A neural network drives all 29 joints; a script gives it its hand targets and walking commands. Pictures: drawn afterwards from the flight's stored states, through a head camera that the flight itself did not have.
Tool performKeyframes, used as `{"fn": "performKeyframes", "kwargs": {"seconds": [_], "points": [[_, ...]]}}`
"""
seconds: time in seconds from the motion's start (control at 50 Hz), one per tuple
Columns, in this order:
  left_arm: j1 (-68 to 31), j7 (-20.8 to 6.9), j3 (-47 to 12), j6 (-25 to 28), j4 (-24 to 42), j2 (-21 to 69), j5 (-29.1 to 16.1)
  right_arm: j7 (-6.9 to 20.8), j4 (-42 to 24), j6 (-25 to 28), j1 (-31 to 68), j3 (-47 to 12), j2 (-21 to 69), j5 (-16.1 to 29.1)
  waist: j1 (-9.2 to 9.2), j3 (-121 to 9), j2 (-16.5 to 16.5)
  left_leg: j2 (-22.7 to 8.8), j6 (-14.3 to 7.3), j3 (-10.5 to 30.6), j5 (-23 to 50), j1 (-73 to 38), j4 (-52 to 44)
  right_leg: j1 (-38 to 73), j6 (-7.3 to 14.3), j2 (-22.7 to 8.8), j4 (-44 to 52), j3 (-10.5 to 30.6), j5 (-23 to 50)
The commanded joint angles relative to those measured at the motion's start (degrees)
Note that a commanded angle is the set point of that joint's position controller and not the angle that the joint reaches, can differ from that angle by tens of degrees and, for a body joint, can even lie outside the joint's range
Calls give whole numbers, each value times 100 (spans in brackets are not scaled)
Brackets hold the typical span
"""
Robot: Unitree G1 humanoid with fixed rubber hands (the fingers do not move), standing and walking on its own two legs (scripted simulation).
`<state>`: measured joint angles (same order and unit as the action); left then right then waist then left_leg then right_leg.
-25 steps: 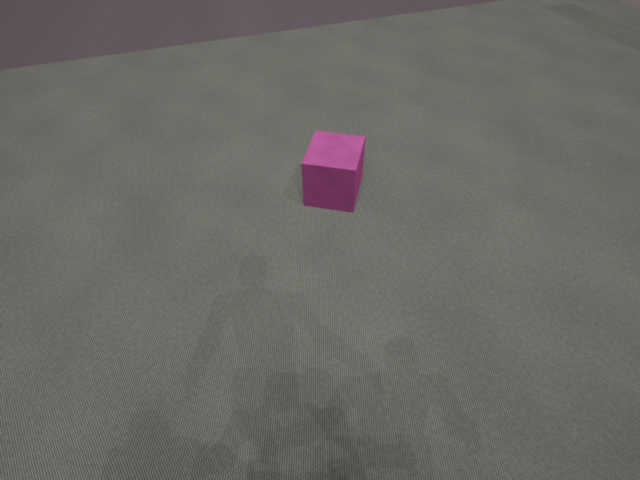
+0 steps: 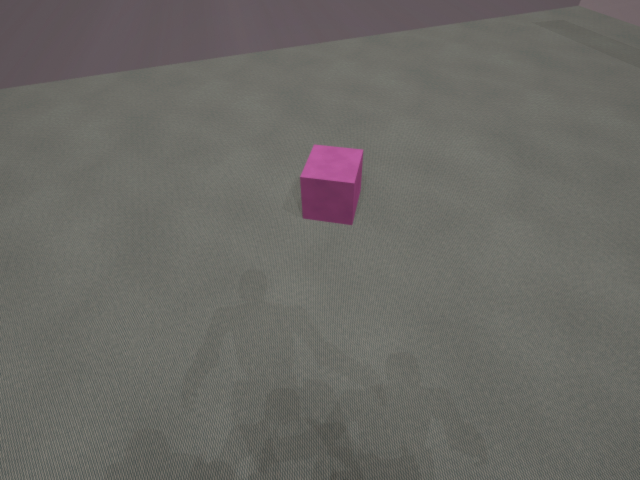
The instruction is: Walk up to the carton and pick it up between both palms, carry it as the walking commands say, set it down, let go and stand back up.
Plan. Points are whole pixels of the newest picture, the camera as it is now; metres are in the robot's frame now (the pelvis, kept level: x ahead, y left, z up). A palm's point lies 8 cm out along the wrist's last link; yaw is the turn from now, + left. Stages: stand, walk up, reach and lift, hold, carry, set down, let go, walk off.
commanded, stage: walk up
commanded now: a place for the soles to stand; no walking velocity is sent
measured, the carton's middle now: (332, 184) +1.55 -0.02 -0.66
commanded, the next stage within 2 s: none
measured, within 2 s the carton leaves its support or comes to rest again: neither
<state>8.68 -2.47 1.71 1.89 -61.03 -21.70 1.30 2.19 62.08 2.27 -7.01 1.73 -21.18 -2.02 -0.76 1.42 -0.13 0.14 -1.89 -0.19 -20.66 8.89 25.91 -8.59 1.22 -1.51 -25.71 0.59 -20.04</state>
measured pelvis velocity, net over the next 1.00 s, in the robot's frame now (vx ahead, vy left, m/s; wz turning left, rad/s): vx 0.40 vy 0.00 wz -0.01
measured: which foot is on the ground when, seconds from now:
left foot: down 0.00-0.26, up 0.28-0.68, down 0.70-1.00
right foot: down 0.00-0.06, up 0.08-0.24, down 0.26-0.72, up 0.74-1.00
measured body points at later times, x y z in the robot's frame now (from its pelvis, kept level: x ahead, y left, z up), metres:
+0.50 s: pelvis +0.16 -0.05 +0.00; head +0.16 -0.07 +0.45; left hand +0.21 +0.28 -0.09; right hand +0.23 -0.37 -0.13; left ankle +0.24 +0.12 -0.69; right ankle +0.13 -0.15 -0.74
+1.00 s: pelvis +0.40 +0.00 -0.01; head +0.42 +0.00 +0.44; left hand +0.47 +0.32 -0.11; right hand +0.48 -0.32 -0.11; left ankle +0.39 +0.10 -0.74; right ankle +0.50 -0.16 -0.71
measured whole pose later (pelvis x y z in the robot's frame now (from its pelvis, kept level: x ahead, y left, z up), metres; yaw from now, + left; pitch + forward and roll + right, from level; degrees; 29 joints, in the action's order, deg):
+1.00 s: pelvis +0.40 +0.00 -0.01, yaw +0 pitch -2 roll +1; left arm 17.3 -4.9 3.0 3.2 -47.7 -24.9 0.7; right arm 3.6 46.8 5.1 -15.9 2.6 -22.8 -0.5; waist 0.4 4.4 1.5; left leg -0.6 -2.4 -6.7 -15.2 8.2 25.5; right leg -28.2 0.7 -4.8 -44.9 0.4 -15.1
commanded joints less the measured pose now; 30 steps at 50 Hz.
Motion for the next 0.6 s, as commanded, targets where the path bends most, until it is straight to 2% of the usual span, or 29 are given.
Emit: {"fn": "performKeyframes", "kwargs": {"seconds": [0.0,0.02,0.04,0.06,0.08,0.1,0.12,0.16,0.18,0.2,0.22,0.24,0.26,0.28,0.3,0.32,0.34,0.36,0.38,0.4,0.42,0.44,0.46,0.48,0.5,0.52,0.54,0.56,0.58], "points": [[-398,-39,439,192,723,-1492,34,3,-674,184,-54,501,-1527,-69,230,198,-290,-755,-543,1153,-1657,249,-470,-1065,536,-556,-218,835,-1598],[-423,-68,411,163,898,-1383,18,22,-734,217,-239,534,-1628,-65,363,158,-467,-1098,-745,1599,-1921,-709,-900,-1978,404,-291,-701,509,-1312],[-800,-75,386,192,1056,-1238,32,41,-652,207,-681,615,-1866,-55,556,531,-724,-1597,-1013,2373,-2062,-1363,-1487,-2808,131,132,-1412,-120,-655],[-976,-63,337,198,1204,-1214,88,39,-612,207,-1037,686,-1975,-36,796,837,-649,-2056,-1340,2800,-1284,-1960,-1524,-3692,-7,69,-1866,145,-936],[-1112,-43,297,260,1312,-1196,83,3,-611,215,-1048,716,-2071,-28,755,935,-553,-2342,-1540,2837,-698,-1719,-1523,-3641,-8,-227,-1866,242,-952],[-1098,-70,332,288,1334,-1309,108,19,-716,223,-1033,724,-2015,12,670,917,-416,-2235,-1529,2898,-655,-1303,-1538,-3374,24,-292,-1858,314,-856],[-816,-132,407,284,1229,-1392,80,30,-883,249,-721,705,-2026,47,468,840,-621,-1974,-1373,2509,-1368,-602,-1633,-2781,17,-330,-1944,296,-695],[-211,-234,472,288,1091,-1435,19,72,-1245,231,-72,655,-1958,44,86,718,-1043,-1589,-1123,1638,-1476,425,-1510,-1611,91,-306,-1377,-35,-211],[452,-236,529,288,944,-1381,-18,115,-1281,224,398,608,-1817,19,-393,465,-923,-1368,-919,1053,-1041,870,-1161,-532,109,-213,-1068,-375,146],[1226,-216,530,309,758,-1390,-26,109,-1422,210,516,566,-1684,36,-675,32,-554,-918,-740,389,-470,1106,-244,466,99,114,-422,-782,567],[2041,-72,708,339,575,-1656,28,103,-1446,210,397,432,-1293,52,-1140,-508,193,-436,-512,-37,586,2043,1434,2124,156,47,-212,-412,285],[2433,30,857,383,566,-2254,103,52,-1713,282,99,272,-879,99,-1225,-534,2110,557,-130,26,-1114,3396,3392,2560,525,-1520,1058,2410,-1056],[1634,67,842,374,909,-2439,51,-34,-1537,207,-334,325,-1255,80,-630,-506,1015,404,-132,976,-1167,3406,4037,2076,1142,-2265,1631,4099,-2181],[1127,97,812,380,1187,-2342,-10,-30,-1336,190,-380,404,-1667,104,-444,-233,418,95,-128,1022,-616,3402,4531,1794,1116,-2349,1491,3836,-1972],[932,101,692,426,1293,-2015,-77,9,-1212,220,-615,467,-1644,146,-218,-71,81,-139,-142,968,-35,3300,4362,1408,1114,-2028,1290,3079,-1144],[734,101,648,453,1360,-1946,-131,69,-1212,172,-716,447,-1593,230,-113,210,73,-410,-72,1043,136,3007,3853,862,954,-1867,1313,2157,-1152],[541,84,614,473,1407,-1713,-109,121,-1162,174,-755,453,-1544,226,47,361,196,-476,1,875,419,2628,3461,291,864,-1637,1461,1655,-965],[437,53,608,455,1458,-1744,-121,177,-1074,144,-846,462,-1594,233,93,456,527,-462,106,737,481,2459,3174,113,872,-1427,1567,1188,-815],[514,34,576,487,1436,-1720,-91,204,-1126,127,-681,431,-1564,175,14,705,638,-474,190,557,611,2277,2914,-340,941,-1340,1663,785,-439],[547,36,603,481,1462,-1785,-87,271,-1161,101,-642,418,-1466,207,-46,674,815,-396,286,498,670,2267,2533,-229,936,-1262,1620,655,-250],[507,29,555,524,1527,-1651,-85,279,-1244,117,-574,393,-1371,137,42,680,699,-399,235,405,961,2256,2304,-398,984,-1283,1778,456,13],[624,20,585,531,1538,-1736,-83,299,-1272,114,-464,397,-1385,148,13,642,717,-453,269,188,977,2192,2152,-361,1008,-1304,1875,414,-161],[615,-10,615,530,1569,-1785,-72,332,-1383,82,-263,401,-1392,142,-71,648,741,-485,318,9,1101,2121,1842,-320,917,-1206,1901,187,-251],[687,9,582,534,1561,-1762,-109,359,-1381,105,-168,338,-1304,124,-101,717,956,-446,281,2,1421,2283,1488,-137,797,-1050,1794,142,321],[866,7,602,513,1548,-1785,-102,384,-1479,103,105,360,-1303,136,-211,790,767,-515,265,-52,1534,2127,1192,-132,682,-1046,1787,-42,508],[778,-38,572,502,1600,-1827,-61,411,-1569,101,208,353,-1250,148,-163,527,956,-440,199,-265,1525,1841,962,-54,747,-957,1687,-156,533],[1127,-10,567,484,1485,-1767,-53,399,-1541,120,319,332,-1306,90,-291,319,685,-427,153,-352,1355,1955,1021,414,797,-1100,1576,-43,675],[1147,-10,580,466,1590,-1827,-84,387,-1671,138,424,366,-1258,110,-248,331,564,-359,158,-475,1338,1954,778,491,894,-1166,1338,-51,1423],[1051,-16,563,456,1545,-1814,-93,373,-1634,144,470,380,-1312,103,-226,193,566,-412,100,-413,1343,1917,687,752,930,-1279,1133,-20,1682]]}}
